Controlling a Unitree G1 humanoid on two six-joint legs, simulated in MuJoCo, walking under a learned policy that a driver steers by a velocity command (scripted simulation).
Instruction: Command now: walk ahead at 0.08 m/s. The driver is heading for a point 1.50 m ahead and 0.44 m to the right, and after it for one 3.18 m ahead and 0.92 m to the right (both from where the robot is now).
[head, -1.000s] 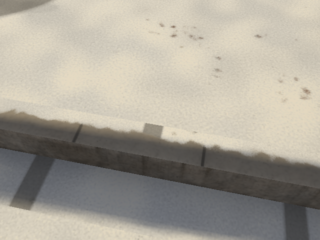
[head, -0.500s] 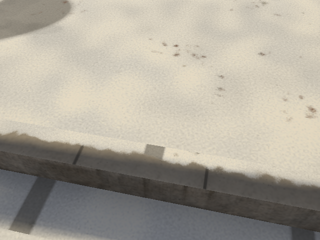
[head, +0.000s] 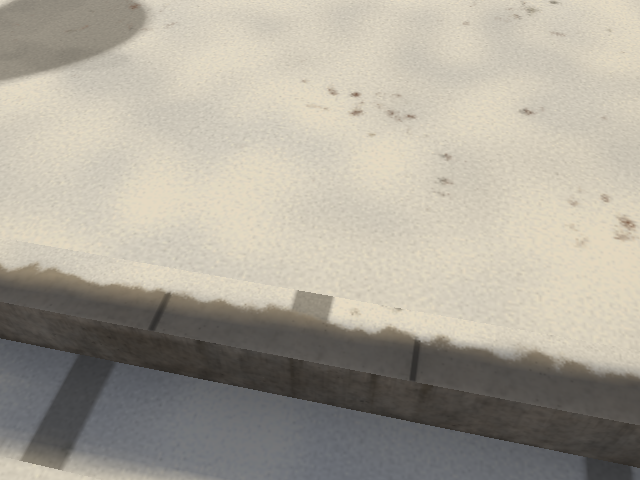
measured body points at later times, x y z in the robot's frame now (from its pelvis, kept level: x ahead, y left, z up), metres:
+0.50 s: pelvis +0.10 -0.04 +0.01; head +0.13 -0.05 +0.46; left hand +0.03 +0.20 -0.13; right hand +0.26 -0.29 -0.12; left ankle +0.21 +0.11 -0.69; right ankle +0.01 -0.13 -0.74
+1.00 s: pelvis +0.19 -0.03 +0.00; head +0.21 -0.05 +0.45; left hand +0.33 +0.24 -0.12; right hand +0.27 -0.33 -0.13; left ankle +0.26 +0.08 -0.74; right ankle +0.18 -0.14 -0.71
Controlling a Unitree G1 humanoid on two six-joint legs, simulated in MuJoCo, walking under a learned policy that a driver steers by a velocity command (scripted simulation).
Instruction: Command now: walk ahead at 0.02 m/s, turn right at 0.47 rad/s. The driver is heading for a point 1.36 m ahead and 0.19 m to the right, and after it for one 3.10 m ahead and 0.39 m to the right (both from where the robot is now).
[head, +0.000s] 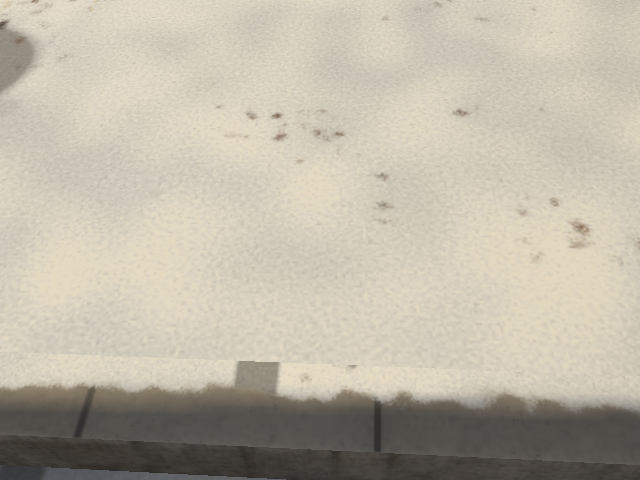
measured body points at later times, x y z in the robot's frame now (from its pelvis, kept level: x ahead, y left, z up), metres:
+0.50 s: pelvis +0.03 -0.03 +0.01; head +0.06 -0.06 +0.46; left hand +0.23 +0.21 -0.09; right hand +0.09 -0.34 -0.12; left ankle +0.08 +0.12 -0.70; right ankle +0.01 -0.11 -0.74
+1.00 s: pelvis +0.13 -0.07 +0.00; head +0.15 -0.09 +0.45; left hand +0.38 +0.13 -0.10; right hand +0.06 -0.35 -0.14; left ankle +0.07 +0.10 -0.72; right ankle +0.14 -0.18 -0.74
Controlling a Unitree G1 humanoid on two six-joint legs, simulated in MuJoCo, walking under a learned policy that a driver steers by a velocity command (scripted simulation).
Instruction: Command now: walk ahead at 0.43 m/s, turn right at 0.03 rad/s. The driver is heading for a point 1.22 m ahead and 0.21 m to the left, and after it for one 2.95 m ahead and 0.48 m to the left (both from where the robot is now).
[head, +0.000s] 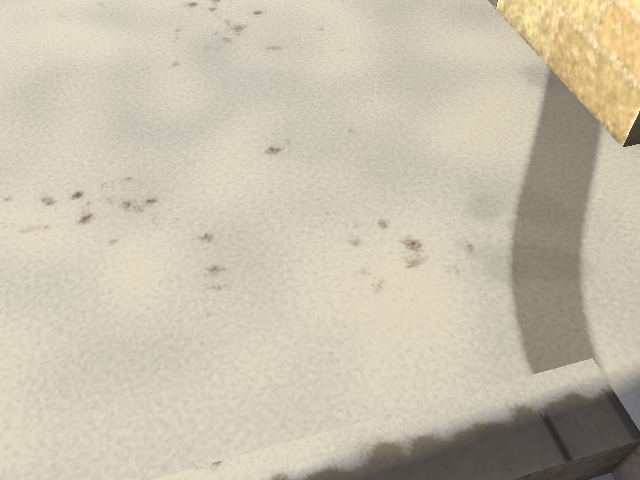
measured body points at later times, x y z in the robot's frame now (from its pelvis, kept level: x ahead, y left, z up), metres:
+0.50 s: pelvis +0.24 +0.04 +0.00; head +0.29 +0.04 +0.45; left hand +0.11 +0.25 -0.13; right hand +0.46 -0.10 -0.08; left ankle +0.43 +0.16 -0.51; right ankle +0.03 -0.10 -0.73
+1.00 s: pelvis +0.53 +0.10 +0.18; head +0.54 +0.14 +0.63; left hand +0.75 +0.30 +0.08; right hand +0.47 -0.12 +0.05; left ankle +0.42 +0.16 -0.56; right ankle +0.74 -0.05 -0.48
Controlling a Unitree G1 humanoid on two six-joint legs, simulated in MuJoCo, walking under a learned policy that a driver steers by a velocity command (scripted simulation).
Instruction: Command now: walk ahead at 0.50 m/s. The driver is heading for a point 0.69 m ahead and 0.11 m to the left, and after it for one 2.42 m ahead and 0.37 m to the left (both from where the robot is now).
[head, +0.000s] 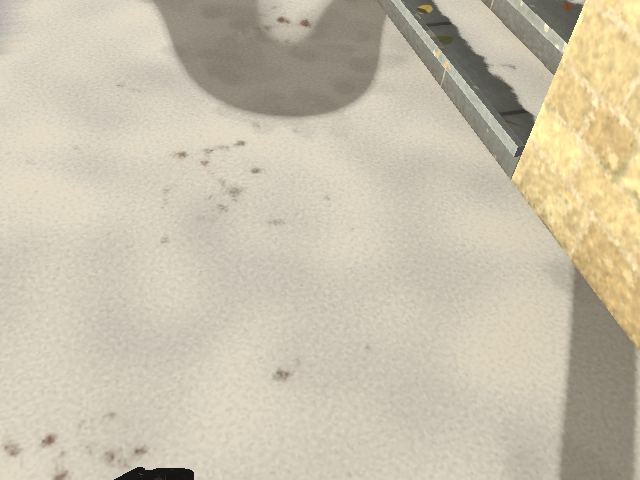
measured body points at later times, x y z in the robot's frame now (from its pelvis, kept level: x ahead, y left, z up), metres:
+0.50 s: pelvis +0.33 -0.02 +0.00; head +0.35 -0.01 +0.45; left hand +0.34 +0.25 -0.14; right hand +0.53 -0.25 -0.10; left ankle +0.49 +0.16 -0.68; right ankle +0.27 -0.11 -0.75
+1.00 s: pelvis +0.60 +0.07 +0.00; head +0.65 +0.10 +0.44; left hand +0.73 +0.37 -0.10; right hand +0.76 -0.19 -0.11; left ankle +0.58 +0.14 -0.75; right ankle +0.80 -0.07 -0.69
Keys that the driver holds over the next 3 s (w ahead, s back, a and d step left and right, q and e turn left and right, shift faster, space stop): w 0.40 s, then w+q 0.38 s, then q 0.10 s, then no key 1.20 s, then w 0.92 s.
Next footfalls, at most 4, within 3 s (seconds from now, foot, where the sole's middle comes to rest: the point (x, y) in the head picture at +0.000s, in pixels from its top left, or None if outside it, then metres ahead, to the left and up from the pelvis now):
0.18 right None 0.31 -0.11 -0.78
0.68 left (215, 442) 0.62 0.14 -0.78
1.14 right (275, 342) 0.86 0.00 -0.78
1.40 left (180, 408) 0.70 0.22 -0.78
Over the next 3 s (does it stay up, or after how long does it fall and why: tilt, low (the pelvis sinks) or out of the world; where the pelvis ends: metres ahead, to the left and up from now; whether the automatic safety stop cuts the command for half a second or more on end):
stays up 1.09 0.24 -0.01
